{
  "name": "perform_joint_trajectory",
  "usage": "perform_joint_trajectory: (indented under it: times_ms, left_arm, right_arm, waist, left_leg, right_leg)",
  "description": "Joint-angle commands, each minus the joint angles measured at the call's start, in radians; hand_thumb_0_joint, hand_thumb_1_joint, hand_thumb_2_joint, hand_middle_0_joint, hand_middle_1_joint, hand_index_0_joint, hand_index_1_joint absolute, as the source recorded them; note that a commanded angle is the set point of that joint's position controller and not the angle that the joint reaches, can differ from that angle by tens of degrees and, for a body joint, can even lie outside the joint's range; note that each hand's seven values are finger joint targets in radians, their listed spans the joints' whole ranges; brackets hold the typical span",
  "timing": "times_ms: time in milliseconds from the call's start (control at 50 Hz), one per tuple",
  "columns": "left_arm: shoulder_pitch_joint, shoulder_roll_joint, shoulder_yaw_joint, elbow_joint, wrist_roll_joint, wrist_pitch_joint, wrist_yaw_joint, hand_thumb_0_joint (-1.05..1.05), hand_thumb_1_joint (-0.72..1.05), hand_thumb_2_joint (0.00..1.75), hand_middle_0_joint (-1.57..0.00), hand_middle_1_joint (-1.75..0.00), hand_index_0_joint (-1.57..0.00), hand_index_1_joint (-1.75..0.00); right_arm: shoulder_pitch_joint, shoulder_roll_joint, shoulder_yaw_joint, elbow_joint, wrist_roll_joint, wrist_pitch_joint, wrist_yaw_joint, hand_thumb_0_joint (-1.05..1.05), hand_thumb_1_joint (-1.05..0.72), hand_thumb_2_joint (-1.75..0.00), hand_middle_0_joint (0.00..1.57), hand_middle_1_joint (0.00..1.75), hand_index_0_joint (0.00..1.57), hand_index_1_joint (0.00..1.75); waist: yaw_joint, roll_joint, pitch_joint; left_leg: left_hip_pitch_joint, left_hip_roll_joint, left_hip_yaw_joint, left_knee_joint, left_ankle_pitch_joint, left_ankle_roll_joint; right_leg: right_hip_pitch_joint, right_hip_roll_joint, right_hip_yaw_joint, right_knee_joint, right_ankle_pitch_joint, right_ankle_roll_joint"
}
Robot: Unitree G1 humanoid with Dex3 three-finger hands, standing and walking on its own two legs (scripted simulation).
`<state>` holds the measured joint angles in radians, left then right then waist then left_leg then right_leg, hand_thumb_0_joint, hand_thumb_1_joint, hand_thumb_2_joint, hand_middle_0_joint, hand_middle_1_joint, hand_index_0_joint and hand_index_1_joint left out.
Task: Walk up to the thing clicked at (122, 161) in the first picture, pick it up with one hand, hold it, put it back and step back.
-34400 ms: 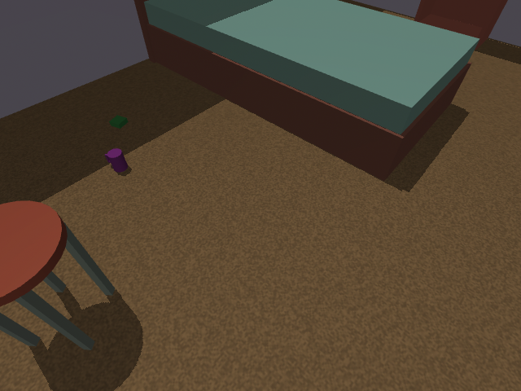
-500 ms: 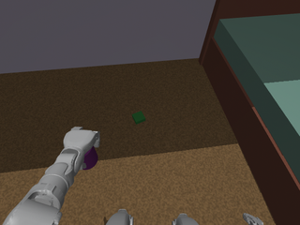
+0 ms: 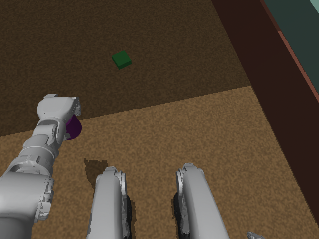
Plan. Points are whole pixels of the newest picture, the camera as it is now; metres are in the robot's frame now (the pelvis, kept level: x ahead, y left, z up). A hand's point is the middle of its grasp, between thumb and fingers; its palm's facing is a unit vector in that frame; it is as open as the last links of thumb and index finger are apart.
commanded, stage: crouch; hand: left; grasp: from above
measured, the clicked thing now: (60, 119) +0.45 +0.28 -0.17
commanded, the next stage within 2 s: lower in 1.10 s
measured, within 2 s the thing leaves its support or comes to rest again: neither
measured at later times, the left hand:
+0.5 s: hand (74, 128) +0.45 +0.27 -0.26, palm faces -0.45 -0.03 -0.89, open 9.5 cm
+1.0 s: hand (78, 128) +0.46 +0.27 -0.31, palm faces -0.46 -0.03 -0.89, open 9.4 cm
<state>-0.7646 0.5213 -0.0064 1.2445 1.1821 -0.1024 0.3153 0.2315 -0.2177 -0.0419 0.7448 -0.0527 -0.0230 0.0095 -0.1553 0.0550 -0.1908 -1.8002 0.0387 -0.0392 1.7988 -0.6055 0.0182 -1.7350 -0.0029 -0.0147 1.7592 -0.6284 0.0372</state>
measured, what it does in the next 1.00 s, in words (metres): lowers itself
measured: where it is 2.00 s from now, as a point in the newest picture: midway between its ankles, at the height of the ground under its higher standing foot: (154, 228)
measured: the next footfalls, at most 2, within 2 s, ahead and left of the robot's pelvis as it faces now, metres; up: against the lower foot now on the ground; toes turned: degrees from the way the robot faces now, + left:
none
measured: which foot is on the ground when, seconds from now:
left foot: down 0.00-1.00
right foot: down 0.00-1.00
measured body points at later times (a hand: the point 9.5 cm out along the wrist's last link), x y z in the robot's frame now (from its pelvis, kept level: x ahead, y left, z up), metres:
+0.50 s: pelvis +0.00 -0.01 -0.10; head +0.23 +0.04 +0.28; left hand +0.47 +0.26 -0.21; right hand +0.07 -0.29 -0.22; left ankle +0.08 +0.11 -0.48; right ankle +0.08 -0.14 -0.48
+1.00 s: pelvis -0.01 -0.01 -0.16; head +0.22 +0.04 +0.22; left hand +0.48 +0.27 -0.26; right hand +0.02 -0.28 -0.27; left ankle +0.08 +0.11 -0.48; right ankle +0.08 -0.14 -0.48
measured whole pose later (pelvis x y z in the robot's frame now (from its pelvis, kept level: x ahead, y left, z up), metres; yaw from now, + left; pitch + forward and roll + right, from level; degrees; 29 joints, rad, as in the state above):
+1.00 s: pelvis -0.01 -0.01 -0.16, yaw -4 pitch +34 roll -8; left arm -0.97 0.75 0.08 1.43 1.26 -0.20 0.34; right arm 0.16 -0.25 0.04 0.76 -0.12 -0.04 0.11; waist -0.21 -0.01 -0.07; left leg -2.28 0.04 -0.13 2.33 -0.66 0.00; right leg -2.19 0.03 -0.07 2.27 -0.68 0.04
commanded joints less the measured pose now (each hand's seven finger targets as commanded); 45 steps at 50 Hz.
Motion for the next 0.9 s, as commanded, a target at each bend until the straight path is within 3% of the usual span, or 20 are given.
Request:
perform_joint_trajectory:
  times_ms: [0, 40, 80, 120, 160, 220, 260, 280, 320, 360, 380, 420, 460, 500, 540, 600, 620, 640, 700, 880]
  left_arm:
    - [-0.329, 0.267, 0.063, -0.134, 0.011, -0.028, 0.056, 0.0, 0.45, 1.01, -0.73, -1.13, -0.79, -1.07]
    - [-0.377, 0.285, 0.068, -0.168, 0.017, -0.034, 0.062, 0.0, 0.46, 1.05, -0.75, -1.14, -0.8, -1.08]
    - [-0.373, 0.338, 0.098, -0.181, 0.029, -0.038, 0.07, 0.0, 0.44, 1.02, -0.74, -1.12, -0.79, -1.06]
    - [-0.378, 0.289, 0.075, -0.172, 0.025, -0.036, 0.072, 0.0, 0.44, 1.04, -0.75, -1.12, -0.8, -1.07]
    - [-0.375, 0.319, 0.095, -0.147, 0.027, -0.035, 0.074, 0.0, 0.44, 1.03, -0.74, -1.14, -0.8, -1.08]
    - [-0.382, 0.318, 0.09, -0.158, 0.027, -0.034, 0.07, 0.0, 0.46, 1.03, -0.76, -1.14, -0.81, -1.08]
    - [-0.394, 0.318, 0.092, -0.142, 0.024, -0.037, 0.065, 0.0, 0.46, 1.07, -0.77, -1.15, -0.82, -1.1]
    - [-0.394, 0.333, 0.096, -0.154, 0.023, -0.041, 0.065, 0.0, 0.47, 1.02, -0.76, -1.14, -0.82, -1.08]
    - [-0.376, 0.359, 0.117, -0.127, 0.03, -0.042, 0.065, 0.0, 0.48, 1.03, -0.77, -1.14, -0.83, -1.08]
    - [-0.451, 0.36, 0.1, -0.173, 0.025, -0.053, 0.062, 0.0, 0.46, 1.03, -0.76, -1.14, -0.82, -1.08]
    - [-0.425, 0.38, 0.115, -0.118, 0.034, -0.053, 0.063, 0.0, 0.46, 1.03, -0.76, -1.14, -0.82, -1.08]
    - [-0.412, 0.377, 0.114, -0.104, 0.034, -0.056, 0.063, 0.0, 0.45, 1.05, -0.75, -1.15, -0.81, -1.09]
    - [-0.442, 0.399, 0.122, -0.113, 0.039, -0.064, 0.062, 0.0, 0.46, 1.03, -0.75, -1.14, -0.81, -1.09]
    - [-0.441, 0.371, 0.1, -0.07, 0.04, -0.062, 0.057, 0.0, 0.45, 1.03, -0.74, -1.16, -0.8, -1.1]
    - [-0.445, 0.398, 0.114, -0.051, 0.041, -0.067, 0.058, 0.0, 0.44, 1.01, -0.74, -1.15, -0.79, -1.09]
    - [-0.477, 0.433, 0.122, -0.068, 0.045, -0.075, 0.059, 0.0, 0.42, 1.0, -0.71, -1.14, -0.77, -1.08]
    - [-0.452, 0.415, 0.116, -0.01, 0.049, -0.071, 0.056, 0.0, 0.42, 1.01, -0.71, -1.17, -0.77, -1.1]
    - [-0.476, 0.413, 0.114, -0.035, 0.037, -0.075, 0.056, 0.0, 0.43, 1.01, -0.71, -1.16, -0.78, -1.1]
    - [-0.524, 0.459, 0.125, -0.043, 0.051, -0.085, 0.057, 0.0, 0.4, 0.99, -0.69, -1.14, -0.75, -1.08]
    - [-0.533, 0.474, 0.117, 0.034, 0.059, -0.096, 0.064, 0.0, 0.39, 1.02, -0.71, -1.13, -0.75, -1.08]
  right_arm:
    - [0.129, -0.225, -0.069, -0.054, -0.013, -0.036, 0.001, 0.0, -0.9, -0.9, 0.2, 0.3, 0.2, 0.3]
    - [0.132, -0.23, -0.066, -0.044, -0.018, -0.041, 0.01, 0.0, -0.9, -0.9, 0.2, 0.3, 0.2, 0.3]
    - [0.133, -0.233, -0.067, -0.044, -0.022, -0.04, 0.017, 0.0, -0.91, -0.9, 0.2, 0.3, 0.2, 0.3]
    - [0.135, -0.234, -0.065, -0.034, -0.028, -0.04, 0.029, 0.0, -0.91, -0.9, 0.2, 0.3, 0.2, 0.3]
    - [0.146, -0.241, -0.064, -0.027, -0.033, -0.042, 0.036, 0.0, -0.91, -0.9, 0.2, 0.3, 0.2, 0.3]
    - [0.142, -0.235, -0.066, -0.029, -0.038, -0.039, 0.05, 0.0, -0.91, -0.9, 0.2, 0.3, 0.2, 0.3]
    - [0.147, -0.245, -0.066, -0.024, -0.042, -0.037, 0.056, 0.0, -0.91, -0.91, 0.2, 0.3, 0.2, 0.3]
    - [0.139, -0.238, -0.062, -0.024, -0.044, -0.035, 0.061, 0.0, -0.92, -0.91, 0.2, 0.3, 0.2, 0.3]
    - [0.146, -0.247, -0.062, -0.025, -0.047, -0.032, 0.065, 0.0, -0.91, -0.9, 0.2, 0.3, 0.2, 0.3]
    - [0.122, -0.243, -0.063, -0.029, -0.048, -0.029, 0.07, 0.0, -0.92, -0.9, 0.2, 0.3, 0.2, 0.3]
    - [0.136, -0.251, -0.06, -0.025, -0.05, -0.028, 0.071, 0.0, -0.92, -0.91, 0.2, 0.3, 0.2, 0.3]
    - [0.132, -0.248, -0.053, -0.021, -0.052, -0.027, 0.076, 0.0, -0.92, -0.9, 0.2, 0.3, 0.2, 0.3]
    - [0.121, -0.254, -0.053, -0.021, -0.052, -0.027, 0.078, 0.0, -0.91, -0.9, 0.2, 0.3, 0.2, 0.3]
    - [0.123, -0.257, -0.053, -0.027, -0.052, -0.025, 0.082, 0.0, -0.91, -0.9, 0.2, 0.3, 0.2, 0.3]
    - [0.124, -0.26, -0.05, -0.025, -0.054, -0.021, 0.084, 0.0, -0.92, -0.9, 0.2, 0.3, 0.2, 0.3]
    - [0.118, -0.257, -0.046, -0.022, -0.056, -0.018, 0.086, 0.0, -0.91, -0.9, 0.2, 0.3, 0.2, 0.3]
    - [0.129, -0.262, -0.04, -0.022, -0.059, -0.019, 0.088, 0.0, -0.91, -0.9, 0.2, 0.3, 0.2, 0.3]
    - [0.119, -0.262, -0.041, -0.018, -0.057, -0.019, 0.088, 0.0, -0.91, -0.9, 0.2, 0.3, 0.2, 0.3]
    - [0.119, -0.269, -0.037, -0.017, -0.059, -0.018, 0.087, 0.0, -0.91, -0.9, 0.2, 0.3, 0.2, 0.3]
    - [0.12, -0.277, -0.006, -0.008, -0.066, -0.018, 0.089, 0.0, -0.91, -0.9, 0.2, 0.3, 0.2, 0.3]
  waist:
    - [-0.006, 0.112, -0.598]
    - [-0.012, 0.144, -0.634]
    - [0.008, 0.176, -0.678]
    - [-0.008, 0.182, -0.671]
    - [-0.013, 0.194, -0.664]
    - [-0.006, 0.184, -0.691]
    - [-0.025, 0.191, -0.66]
    - [-0.008, 0.207, -0.658]
    - [-0.013, 0.181, -0.66]
    - [-0.015, 0.21, -0.667]
    - [-0.026, 0.185, -0.641]
    - [-0.022, 0.157, -0.621]
    - [-0.007, 0.217, -0.638]
    - [-0.033, 0.188, -0.611]
    - [-0.03, 0.176, -0.587]
    - [-0.018, 0.189, -0.626]
    - [-0.039, 0.177, -0.587]
    - [-0.028, 0.185, -0.587]
    - [-0.032, 0.218, -0.605]
    - [-0.048, 0.208, -0.559]
  left_leg:
    - [0.418, -0.032, -0.029, -0.164, 0.045, -0.008]
    - [0.429, -0.027, -0.038, -0.13, 0.077, -0.009]
    - [0.434, -0.027, -0.028, -0.094, 0.119, -0.009]
    - [0.423, -0.024, -0.029, -0.062, 0.157, -0.01]
    - [0.418, -0.022, -0.03, -0.029, 0.193, -0.008]
    - [0.41, -0.018, -0.018, 0.021, 0.239, -0.003]
    - [0.373, -0.016, -0.02, 0.046, 0.233, -0.004]
    - [0.349, -0.018, -0.009, 0.057, 0.232, -0.003]
    - [0.333, -0.015, -0.013, 0.078, 0.226, -0.001]
    - [0.299, -0.015, 0.001, 0.104, 0.194, 0.002]
    - [0.272, -0.016, 0.001, 0.119, 0.19, 0.006]
    - [0.224, -0.016, 0.0, 0.136, 0.176, 0.007]
    - [0.25, -0.014, -0.011, 0.136, 0.179, -0.003]
    - [0.23, -0.012, -0.014, 0.156, 0.166, 0.002]
    - [0.172, -0.017, -0.006, 0.167, 0.132, 0.003]
    - [0.158, -0.016, 0.004, 0.196, 0.118, 0.004]
    - [0.146, -0.017, -0.003, 0.202, 0.115, 0.004]
    - [0.15, -0.014, -0.008, 0.201, 0.108, 0.003]
    - [0.142, -0.015, -0.011, 0.213, 0.086, 0.0]
    - [0.082, -0.014, -0.015, 0.268, 0.072, 0.002]
  right_leg:
    - [0.128, 0.028, -0.063, -0.144, 0.078, -0.08]
    - [0.076, 0.028, -0.071, -0.104, 0.099, -0.082]
    - [0.082, 0.029, -0.072, -0.071, 0.131, -0.081]
    - [0.043, 0.028, -0.077, -0.041, 0.16, -0.08]
    - [0.031, 0.026, -0.082, -0.014, 0.186, -0.077]
    - [0.031, 0.033, -0.083, 0.014, 0.225, -0.075]
    - [0.008, 0.031, -0.086, 0.037, 0.225, -0.072]
    - [0.019, 0.038, -0.084, 0.048, 0.227, -0.075]
    - [0.016, 0.036, -0.09, 0.062, 0.226, -0.071]
    - [-0.002, 0.047, -0.085, 0.076, 0.21, -0.074]
    - [0.003, 0.044, -0.085, 0.078, 0.211, -0.069]
    - [-0.004, 0.048, -0.089, 0.1, 0.203, -0.068]
    - [-0.046, 0.045, -0.094, 0.14, 0.195, -0.077]
    - [-0.073, 0.049, -0.1, 0.145, 0.188, -0.075]
    - [-0.069, 0.05, -0.1, 0.153, 0.169, -0.073]
    - [-0.061, 0.056, -0.098, 0.17, 0.155, -0.074]
    - [-0.077, 0.051, -0.102, 0.181, 0.154, -0.072]
    - [-0.1, 0.052, -0.106, 0.192, 0.148, -0.075]
    - [-0.122, 0.054, -0.112, 0.215, 0.128, -0.079]
    - [-0.165, 0.059, -0.127, 0.261, 0.123, -0.077]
